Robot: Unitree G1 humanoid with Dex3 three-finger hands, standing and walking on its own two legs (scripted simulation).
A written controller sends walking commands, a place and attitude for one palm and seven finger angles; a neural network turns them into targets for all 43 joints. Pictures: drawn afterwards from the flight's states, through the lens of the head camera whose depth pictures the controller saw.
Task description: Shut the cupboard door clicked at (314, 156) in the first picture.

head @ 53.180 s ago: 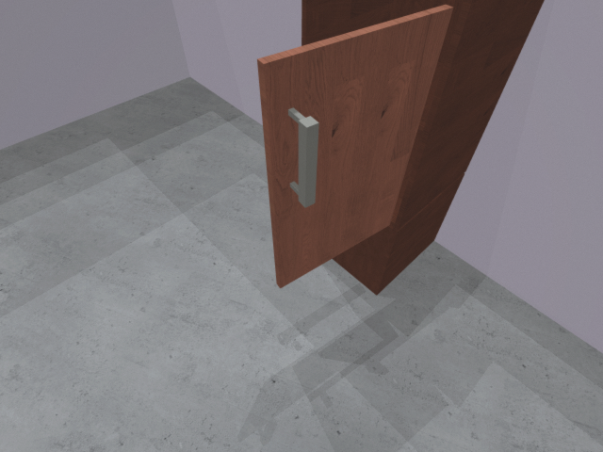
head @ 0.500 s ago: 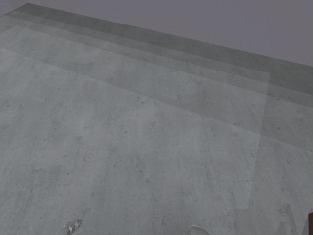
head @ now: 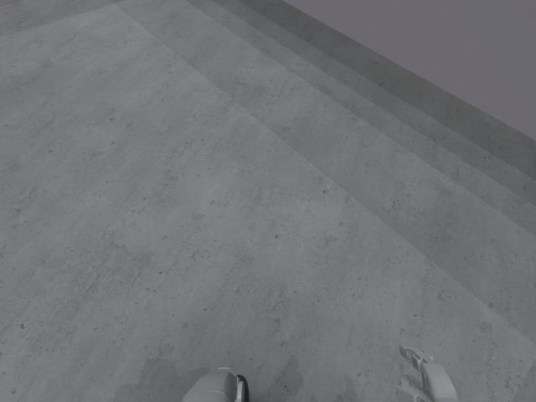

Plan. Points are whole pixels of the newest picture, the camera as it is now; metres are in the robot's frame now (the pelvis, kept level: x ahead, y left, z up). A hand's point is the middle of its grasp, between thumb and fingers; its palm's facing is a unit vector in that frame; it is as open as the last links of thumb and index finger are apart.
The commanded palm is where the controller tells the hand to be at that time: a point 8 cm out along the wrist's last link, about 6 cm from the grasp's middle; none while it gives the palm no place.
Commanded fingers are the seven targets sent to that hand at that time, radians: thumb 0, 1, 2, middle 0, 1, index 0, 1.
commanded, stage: turn to face it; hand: left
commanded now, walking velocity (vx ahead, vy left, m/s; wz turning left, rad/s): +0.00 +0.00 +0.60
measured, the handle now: out of the picture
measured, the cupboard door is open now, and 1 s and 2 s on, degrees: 16 16 16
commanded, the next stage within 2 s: none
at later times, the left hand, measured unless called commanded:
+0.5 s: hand (178, 372) +0.17 +0.16 -0.15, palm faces -0.06 -0.98 -0.20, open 7.3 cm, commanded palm none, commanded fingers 0.00 0.90 0.90 -0.20 -0.30 -0.20 -0.30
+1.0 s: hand (207, 278) +0.33 +0.14 -0.13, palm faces -0.40 -0.88 -0.26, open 7.4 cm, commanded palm none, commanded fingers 0.00 0.90 0.90 -0.20 -0.30 -0.20 -0.30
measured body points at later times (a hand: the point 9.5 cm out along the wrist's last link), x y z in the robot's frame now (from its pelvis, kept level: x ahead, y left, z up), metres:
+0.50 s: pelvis +0.10 -0.01 +0.02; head +0.14 -0.02 +0.47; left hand +0.17 +0.22 -0.13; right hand +0.14 -0.26 -0.13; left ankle +0.08 +0.09 -0.68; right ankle +0.10 -0.13 -0.71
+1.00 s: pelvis +0.12 +0.00 +0.01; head +0.16 -0.02 +0.46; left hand +0.35 +0.19 -0.11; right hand +0.06 -0.25 -0.13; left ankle +0.14 +0.12 -0.71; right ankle +0.07 -0.11 -0.71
